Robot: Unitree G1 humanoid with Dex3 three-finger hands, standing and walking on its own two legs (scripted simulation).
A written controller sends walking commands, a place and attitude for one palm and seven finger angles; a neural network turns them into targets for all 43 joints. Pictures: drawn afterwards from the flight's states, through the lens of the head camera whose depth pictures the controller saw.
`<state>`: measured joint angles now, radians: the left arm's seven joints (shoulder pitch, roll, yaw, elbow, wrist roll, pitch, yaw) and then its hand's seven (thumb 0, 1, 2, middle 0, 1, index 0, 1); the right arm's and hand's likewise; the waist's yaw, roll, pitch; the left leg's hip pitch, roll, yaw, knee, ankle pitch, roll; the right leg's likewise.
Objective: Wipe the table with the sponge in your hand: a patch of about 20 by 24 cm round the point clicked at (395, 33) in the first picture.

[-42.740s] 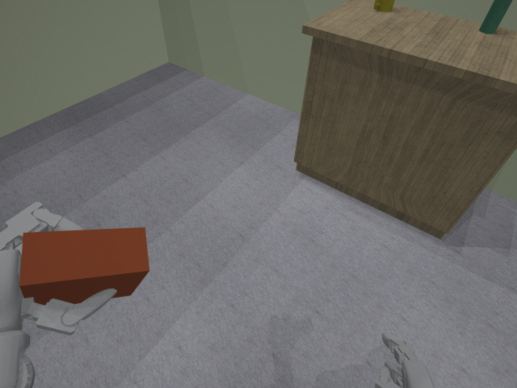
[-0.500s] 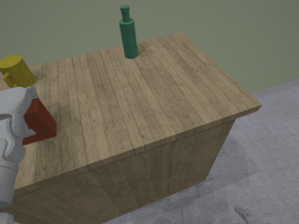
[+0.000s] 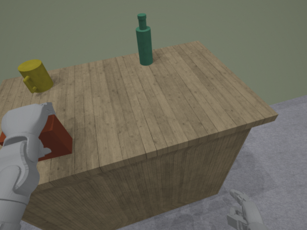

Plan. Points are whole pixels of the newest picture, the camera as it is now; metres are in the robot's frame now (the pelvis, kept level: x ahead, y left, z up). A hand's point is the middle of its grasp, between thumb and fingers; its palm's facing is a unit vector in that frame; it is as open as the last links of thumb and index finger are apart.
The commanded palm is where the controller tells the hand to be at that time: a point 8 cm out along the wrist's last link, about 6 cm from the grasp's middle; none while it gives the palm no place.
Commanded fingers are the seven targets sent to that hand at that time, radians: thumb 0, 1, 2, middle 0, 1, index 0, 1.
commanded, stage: wipe back along the first lane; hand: left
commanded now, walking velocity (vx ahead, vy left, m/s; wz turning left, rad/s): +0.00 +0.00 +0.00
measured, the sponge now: (43, 144) +0.28 +0.34 +0.08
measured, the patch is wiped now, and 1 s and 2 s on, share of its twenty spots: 1.00 1.00 1.00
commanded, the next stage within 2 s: lift the sponge slowly off the table in 0.04 s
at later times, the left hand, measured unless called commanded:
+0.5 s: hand (40, 139) +0.27 +0.32 +0.13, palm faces +0.01 -0.03 -1.00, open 9.6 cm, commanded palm +0.23 +0.31 +0.18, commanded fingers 0.00 0.10 1.30 -1.20 -1.60 -1.20 -1.60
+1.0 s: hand (39, 141) +0.26 +0.31 +0.14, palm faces +0.02 -0.04 -1.00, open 9.6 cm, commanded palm +0.23 +0.31 +0.21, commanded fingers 0.00 0.10 1.30 -1.20 -1.60 -1.20 -1.60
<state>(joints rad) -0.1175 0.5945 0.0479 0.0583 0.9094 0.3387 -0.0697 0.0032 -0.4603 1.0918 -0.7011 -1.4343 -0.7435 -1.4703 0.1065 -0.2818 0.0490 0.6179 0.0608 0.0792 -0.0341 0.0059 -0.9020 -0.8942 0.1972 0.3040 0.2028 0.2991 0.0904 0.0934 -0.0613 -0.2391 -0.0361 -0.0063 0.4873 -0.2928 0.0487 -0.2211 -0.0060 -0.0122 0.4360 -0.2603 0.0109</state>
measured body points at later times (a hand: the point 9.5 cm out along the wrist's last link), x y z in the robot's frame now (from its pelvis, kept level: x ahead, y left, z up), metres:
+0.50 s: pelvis -0.01 -0.01 +0.00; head -0.01 -0.04 +0.45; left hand +0.26 +0.31 +0.18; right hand +0.21 -0.23 -0.09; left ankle -0.03 +0.09 -0.74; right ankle -0.02 -0.13 -0.74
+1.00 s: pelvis -0.02 -0.02 +0.00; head -0.02 -0.06 +0.45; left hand +0.25 +0.30 +0.19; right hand +0.22 -0.23 -0.09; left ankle -0.03 +0.09 -0.74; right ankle -0.02 -0.13 -0.74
